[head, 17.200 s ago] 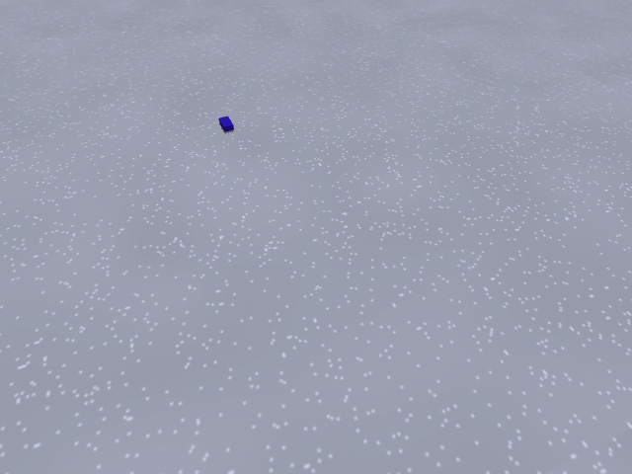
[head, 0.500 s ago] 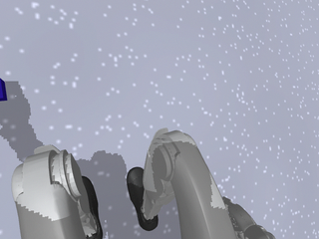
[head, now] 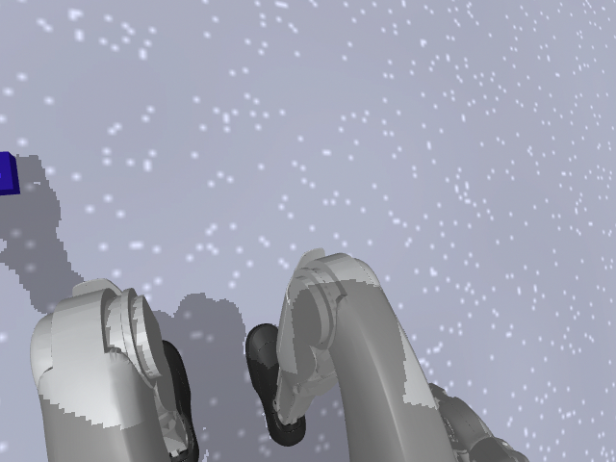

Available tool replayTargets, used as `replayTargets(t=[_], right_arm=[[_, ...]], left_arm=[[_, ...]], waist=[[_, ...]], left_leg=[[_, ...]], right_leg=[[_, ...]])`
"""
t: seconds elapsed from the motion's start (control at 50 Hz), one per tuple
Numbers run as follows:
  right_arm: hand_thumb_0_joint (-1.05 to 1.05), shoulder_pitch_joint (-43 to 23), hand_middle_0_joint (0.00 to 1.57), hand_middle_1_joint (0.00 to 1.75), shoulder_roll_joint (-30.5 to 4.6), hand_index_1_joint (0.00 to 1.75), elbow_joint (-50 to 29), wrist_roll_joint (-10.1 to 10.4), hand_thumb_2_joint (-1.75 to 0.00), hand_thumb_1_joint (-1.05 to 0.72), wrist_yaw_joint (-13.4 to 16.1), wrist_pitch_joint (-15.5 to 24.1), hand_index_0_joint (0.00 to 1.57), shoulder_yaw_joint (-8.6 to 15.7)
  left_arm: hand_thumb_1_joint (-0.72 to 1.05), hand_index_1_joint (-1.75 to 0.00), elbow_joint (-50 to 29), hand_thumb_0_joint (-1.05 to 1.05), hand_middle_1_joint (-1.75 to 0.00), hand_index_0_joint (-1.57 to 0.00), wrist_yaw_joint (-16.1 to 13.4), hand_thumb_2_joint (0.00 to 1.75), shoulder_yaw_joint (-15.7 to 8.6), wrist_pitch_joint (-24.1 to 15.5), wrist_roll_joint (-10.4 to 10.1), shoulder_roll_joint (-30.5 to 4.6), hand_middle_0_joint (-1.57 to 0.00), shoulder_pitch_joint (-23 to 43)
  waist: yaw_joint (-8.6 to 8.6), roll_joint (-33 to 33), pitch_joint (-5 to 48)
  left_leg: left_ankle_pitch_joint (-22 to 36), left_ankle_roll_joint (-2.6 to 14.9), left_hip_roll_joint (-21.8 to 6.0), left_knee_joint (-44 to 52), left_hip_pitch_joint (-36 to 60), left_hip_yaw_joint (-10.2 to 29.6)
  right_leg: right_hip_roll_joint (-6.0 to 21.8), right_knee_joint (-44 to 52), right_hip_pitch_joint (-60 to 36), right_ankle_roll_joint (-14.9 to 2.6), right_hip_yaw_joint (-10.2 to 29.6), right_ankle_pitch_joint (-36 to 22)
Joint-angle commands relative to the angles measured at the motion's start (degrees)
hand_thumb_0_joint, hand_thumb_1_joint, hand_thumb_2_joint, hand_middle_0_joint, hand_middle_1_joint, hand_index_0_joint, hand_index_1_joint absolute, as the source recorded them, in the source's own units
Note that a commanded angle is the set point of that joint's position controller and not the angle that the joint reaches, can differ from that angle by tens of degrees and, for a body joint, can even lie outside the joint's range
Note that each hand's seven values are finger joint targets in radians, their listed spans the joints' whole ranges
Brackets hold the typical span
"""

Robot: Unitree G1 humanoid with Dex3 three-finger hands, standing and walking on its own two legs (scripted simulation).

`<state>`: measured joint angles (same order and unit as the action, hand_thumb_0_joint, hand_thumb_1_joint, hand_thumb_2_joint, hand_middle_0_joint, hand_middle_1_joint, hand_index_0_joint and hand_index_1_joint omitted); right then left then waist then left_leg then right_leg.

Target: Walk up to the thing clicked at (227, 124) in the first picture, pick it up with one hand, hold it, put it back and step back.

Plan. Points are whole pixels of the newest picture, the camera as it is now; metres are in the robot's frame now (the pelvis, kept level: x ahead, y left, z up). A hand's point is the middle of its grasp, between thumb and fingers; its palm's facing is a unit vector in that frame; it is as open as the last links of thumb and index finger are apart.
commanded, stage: rise first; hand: left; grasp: from above
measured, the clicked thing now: out of the picture +0.45 +0.37 -0.31
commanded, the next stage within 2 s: none
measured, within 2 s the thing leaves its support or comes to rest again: neither
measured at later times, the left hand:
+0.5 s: hand out of the picture +0.41 +0.40 -0.19, palm faces -0.46 -0.13 -0.88, open 14.2 cm
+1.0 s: hand out of the picture +0.40 +0.40 -0.19, palm faces -0.47 -0.13 -0.87, open 14.0 cm
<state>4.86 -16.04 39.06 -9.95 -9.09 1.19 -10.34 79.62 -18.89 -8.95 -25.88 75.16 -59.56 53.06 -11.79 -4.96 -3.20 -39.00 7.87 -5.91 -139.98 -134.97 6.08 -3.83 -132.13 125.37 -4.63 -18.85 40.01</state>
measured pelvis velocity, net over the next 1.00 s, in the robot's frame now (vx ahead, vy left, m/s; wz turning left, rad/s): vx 0.00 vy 0.00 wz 0.00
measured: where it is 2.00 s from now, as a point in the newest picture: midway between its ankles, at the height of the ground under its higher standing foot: (229, 416)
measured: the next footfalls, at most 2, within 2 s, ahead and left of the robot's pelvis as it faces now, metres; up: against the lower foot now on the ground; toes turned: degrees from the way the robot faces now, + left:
none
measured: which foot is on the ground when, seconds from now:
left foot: down 0.00-1.00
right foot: down 0.00-1.00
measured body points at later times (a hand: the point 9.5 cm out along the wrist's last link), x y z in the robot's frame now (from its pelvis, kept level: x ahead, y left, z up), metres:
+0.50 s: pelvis +0.00 +0.00 +0.00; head +0.25 +0.14 +0.35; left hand +0.43 +0.41 -0.14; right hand +0.10 -0.26 -0.08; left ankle +0.08 +0.10 -0.29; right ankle +0.10 -0.08 -0.29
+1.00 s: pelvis +0.00 +0.00 +0.00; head +0.25 +0.14 +0.35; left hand +0.42 +0.41 -0.14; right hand +0.10 -0.26 -0.08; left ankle +0.08 +0.10 -0.29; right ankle +0.10 -0.08 -0.29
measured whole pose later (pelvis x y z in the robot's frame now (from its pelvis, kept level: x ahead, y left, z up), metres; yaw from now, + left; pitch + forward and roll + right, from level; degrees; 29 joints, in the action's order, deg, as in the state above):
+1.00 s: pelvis +0.00 +0.00 +0.00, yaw +0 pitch +31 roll -14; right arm 4.7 -16.3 38.3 -10.4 -9.0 1.3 -11.5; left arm 81.7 -19.3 -8.3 -27.5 76.4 -60.5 54.5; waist -12.7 -5.8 -3.4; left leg -38.3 7.7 -5.4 -139.9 -134.8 6.2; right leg -3.9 -132.1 125.4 -4.7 -18.8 39.4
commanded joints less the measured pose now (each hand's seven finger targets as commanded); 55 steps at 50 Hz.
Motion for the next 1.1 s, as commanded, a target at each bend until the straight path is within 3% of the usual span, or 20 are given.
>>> replayTargets(t=[0.0,0.06,0.14,0.18,0.26,0.38,0.44,0.48,0.5,0.54,0.56,0.6,0.64,0.72,0.74,0.76,0.78,0.88,0.98,1.08], right_arm=[[0.0,11.4,0.2,0.3,-16.8,0.3,0.2,0.3,-0.91,-0.92,1.0,-0.2,0.2,5.3],[0.0,11.0,0.2,0.3,-16.8,0.3,-0.1,0.5,-0.91,-0.92,0.9,-0.2,0.2,5.3],[0.0,11.1,0.2,0.3,-16.2,0.3,-0.4,0.6,-0.91,-0.92,1.2,-0.3,0.2,5.0],[0.0,11.2,0.2,0.3,-16.5,0.3,-0.3,0.6,-0.9,-0.91,1.2,-0.2,0.2,4.9],[0.0,11.2,0.2,0.3,-16.3,0.3,-0.2,0.5,-0.91,-0.91,1.4,0.1,0.2,4.6],[0.0,11.8,0.2,0.3,-16.6,0.3,-0.1,0.1,-0.9,-0.91,1.3,0.3,0.2,4.1],[0.0,11.2,0.2,0.3,-16.5,0.3,-0.4,0.1,-0.9,-0.91,1.3,0.3,0.2,4.4],[0.0,11.3,0.2,0.3,-16.4,0.3,-0.7,0.1,-0.91,-0.91,1.3,0.2,0.2,4.7],[0.0,11.1,0.2,0.3,-16.5,0.3,-0.7,0.1,-0.9,-0.91,1.3,0.0,0.2,4.7],[0.0,11.5,0.2,0.3,-16.5,0.3,-0.7,0.2,-0.9,-0.91,1.2,0.1,0.2,4.8],[0.0,11.4,0.2,0.3,-16.7,0.3,-0.5,0.4,-0.9,-0.91,1.1,0.0,0.2,5.2],[0.0,11.6,0.2,0.3,-16.9,0.3,-0.8,0.4,-0.9,-0.91,1.1,0.1,0.2,5.2],[0.0,11.4,0.2,0.3,-16.8,0.3,-0.5,0.4,-0.9,-0.91,1.0,0.1,0.2,5.1],[0.0,11.4,0.2,0.3,-16.0,0.3,-0.3,0.5,-0.9,-0.91,1.0,0.1,0.2,4.5],[0.0,11.3,0.2,0.3,-16.3,0.3,-0.4,0.4,-0.9,-0.91,1.0,0.3,0.2,4.4],[0.0,11.3,0.2,0.3,-16.5,0.3,-0.5,0.4,-0.9,-0.91,1.0,0.3,0.2,4.4],[0.0,11.7,0.2,0.3,-16.6,0.3,-0.6,0.2,-0.9,-0.91,1.1,0.3,0.2,4.2],[0.0,12.1,0.2,0.3,-16.6,0.3,-0.3,-0.2,-0.9,-0.91,1.0,0.3,0.2,3.7],[0.0,11.2,0.2,0.3,-16.9,0.3,-0.4,-0.2,-0.9,-0.91,1.1,0.2,0.2,3.8],[0.0,11.2,0.2,0.3,-17.2,0.3,-1.3,0.1,-0.9,-0.91,1.0,0.5,0.2,4.5]], left_arm=[[-0.56,-0.92,-9.8,0.0,-0.89,-0.09,-1.8,1.02,-2.7,-0.1,-1.1,-17.7,-0.12,15.2],[-0.58,-0.94,-7.9,0.0,-0.9,-0.07,-1.7,1.04,-1.8,0.2,-1.5,-15.8,-0.1,13.7],[-0.56,-0.95,-7.0,0.0,-0.92,-0.08,-1.7,1.03,-2.0,0.4,-1.2,-16.6,-0.11,14.1],[-0.56,-0.93,-5.4,0.0,-0.9,-0.09,-1.6,1.03,-1.0,0.4,-0.9,-15.4,-0.11,14.2],[-0.54,-0.93,-7.2,0.0,-0.9,-0.1,-1.5,1.01,-1.9,0.1,-1.0,-17.3,-0.12,15.5],[-0.54,-0.9,-5.4,0.0,-0.87,-0.1,-2.0,1.01,-1.4,-0.5,-0.5,-17.6,-0.13,16.2],[-0.53,-0.91,-7.0,0.0,-0.88,-0.11,-2.5,1.0,-3.4,-0.7,-0.9,-18.9,-0.14,15.4],[-0.55,-0.92,-7.9,0.0,-0.89,-0.1,-2.5,1.01,-3.2,-0.5,-0.4,-18.9,-0.13,14.6],[-0.55,-0.91,-8.5,0.0,-0.88,-0.1,-2.7,1.01,-4.1,-0.4,-0.5,-19.3,-0.12,14.7],[-0.54,-0.91,-8.6,0.0,-0.88,-0.1,-2.1,1.0,-2.6,0.0,-0.5,-18.5,-0.13,14.9],[-0.56,-0.92,-8.7,0.0,-0.89,-0.08,-2.2,1.03,-3.6,0.0,-1.0,-18.4,-0.11,14.6],[-0.56,-0.91,-7.3,0.0,-0.88,-0.09,-1.6,1.03,-2.2,0.3,-1.1,-17.1,-0.12,14.4],[-0.56,-0.9,-6.7,0.0,-0.87,-0.09,-1.4,1.03,-2.7,0.2,-1.6,-16.6,-0.12,12.6],[-0.52,-0.89,-6.0,0.0,-0.87,-0.12,-0.9,0.99,-1.8,0.0,-2.1,-16.1,-0.14,13.5],[-0.51,-0.89,-6.0,0.0,-0.86,-0.12,-0.5,0.99,-0.5,0.0,-1.8,-15.9,-0.15,14.1],[-0.51,-0.89,-6.6,0.0,-0.87,-0.12,-0.7,0.98,-1.7,-0.5,-2.2,-16.6,-0.15,14.5],[-0.51,-0.88,-7.6,0.0,-0.86,-0.13,-0.9,0.99,-2.2,-0.7,-1.4,-18.1,-0.15,15.5],[-0.49,-0.86,-6.6,0.0,-0.84,-0.14,-2.0,0.97,-1.7,-1.8,-0.8,-17.9,-0.17,17.1],[-0.5,-0.87,-4.4,0.0,-0.84,-0.13,-3.6,0.98,-2.8,-1.5,0.8,-19.3,-0.16,15.5],[-0.52,-0.86,-8.1,0.0,-0.83,-0.13,-3.6,0.99,-2.5,-0.1,1.0,-19.2,-0.17,16.1]], waist=[[0.41,28.6,39.6],[0.19,27.7,38.9],[0.3,25.8,38.6],[-0.68,23.8,36.1],[0.19,25.3,39.2],[-1.17,25.2,37.6],[0.66,28.1,40.7],[1.27,29.4,41.4],[1.23,29.6,42.1],[0.56,29.4,42.0],[0.53,28.6,42.1],[-0.59,26.3,39.5],[0.01,24.7,38.7],[-0.14,23.5,37.9],[-0.68,23.4,37.1],[-0.55,24.1,37.7],[-0.57,24.7,39.1],[-1.48,26.0,38.6],[-0.18,29.1,38.5],[0.24,31.7,40.6]], left_leg=[[15.7,-6.3,1.1,15.3,40.4,8.4],[15.1,-6.17,1.2,15.3,39.5,8.2],[12.1,-5.63,1.3,15.1,36.4,6.5],[10.0,-5.47,1.6,15.6,35.0,7.2],[12.5,-5.49,1.5,14.5,36.5,6.0],[12.7,-5.43,1.6,14.1,36.2,6.2],[14.3,-5.9,1.5,14.6,38.6,6.5],[14.5,-5.95,1.6,14.9,39.4,6.2],[15.8,-6.02,1.5,14.5,39.7,6.2],[17.6,-5.86,1.5,14.1,40.7,6.3],[17.6,-6.0,1.5,14.7,40.6,7.0],[15.9,-5.73,1.5,14.7,38.9,7.4],[14.4,-5.57,1.6,15.0,37.0,7.1],[12.0,-5.19,1.7,14.7,34.2,5.8],[11.2,-5.03,1.7,14.5,34.4,5.8],[12.2,-5.26,1.6,14.3,35.0,5.8],[13.5,-5.32,1.6,14.0,36.0,5.8],[14.7,-5.55,1.5,13.5,37.3,6.2],[13.3,-6.2,1.4,15.2,38.8,7.3],[15.9,-6.59,1.5,15.7,42.2,8.1]], right_leg=[[-2.8,10.2,-8.5,2.44,6.1,-14.1],[-2.7,10.3,-8.1,2.51,5.9,-13.8],[-3.0,11.6,-9.9,2.4,6.2,-12.8],[-2.7,11.6,-8.4,2.35,6.2,-11.2],[-2.9,11.6,-10.4,2.35,6.7,-13.2],[-2.8,11.6,-10.1,2.37,6.6,-13.1],[-3.0,11.0,-10.7,2.26,6.2,-13.9],[-2.9,11.1,-10.7,2.15,6.6,-14.2],[-3.0,10.8,-11.2,2.27,6.3,-14.9],[-2.9,10.7,-10.6,2.34,6.6,-16.0],[-2.9,10.6,-10.0,2.39,6.1,-15.7],[-2.7,11.0,-9.0,2.54,6.2,-14.6],[-2.9,11.4,-10.1,2.54,6.0,-14.0],[-3.1,12.4,-11.7,2.39,6.5,-13.0],[-3.0,12.5,-10.7,2.37,6.8,-12.3],[-3.0,12.3,-11.3,2.49,6.4,-12.9],[-3.0,11.9,-12.1,2.44,6.6,-13.9],[-3.1,11.4,-11.4,2.47,6.4,-14.5],[-3.1,10.2,-8.8,2.07,5.6,-12.9],[-2.7,9.7,-7.9,2.32,5.9,-14.3]])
